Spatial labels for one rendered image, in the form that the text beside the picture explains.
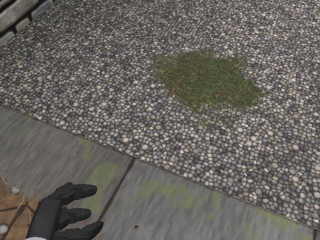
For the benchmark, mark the left robot hand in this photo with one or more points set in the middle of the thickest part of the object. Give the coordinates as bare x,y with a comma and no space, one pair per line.
50,216

